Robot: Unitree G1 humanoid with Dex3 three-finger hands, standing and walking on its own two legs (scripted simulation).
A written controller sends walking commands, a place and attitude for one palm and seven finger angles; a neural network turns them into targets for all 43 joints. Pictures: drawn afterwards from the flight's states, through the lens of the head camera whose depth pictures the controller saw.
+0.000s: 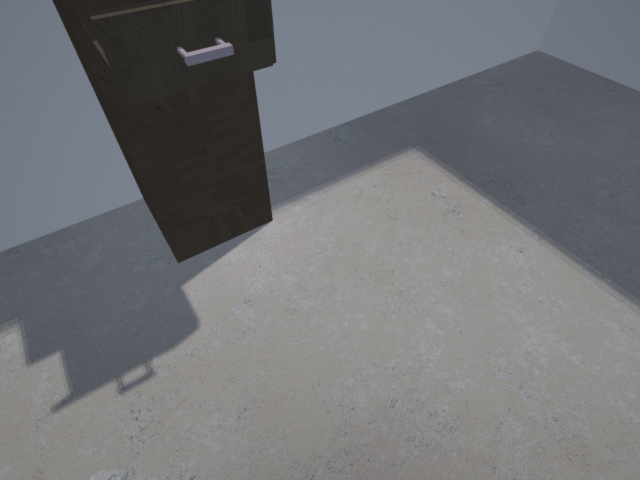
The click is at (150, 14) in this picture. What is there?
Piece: drawer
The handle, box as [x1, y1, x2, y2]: [177, 38, 233, 65]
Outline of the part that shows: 233,54 232,45 228,42 225,43 219,38 215,38 216,43 218,44 195,51 186,52 181,47 177,47 178,52 184,58 185,62 188,65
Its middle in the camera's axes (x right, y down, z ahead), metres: -0.26 -0.42 +0.86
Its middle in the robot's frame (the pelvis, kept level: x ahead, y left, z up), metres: +0.93 +0.31 +0.11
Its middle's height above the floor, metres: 0.88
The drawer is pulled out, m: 0.21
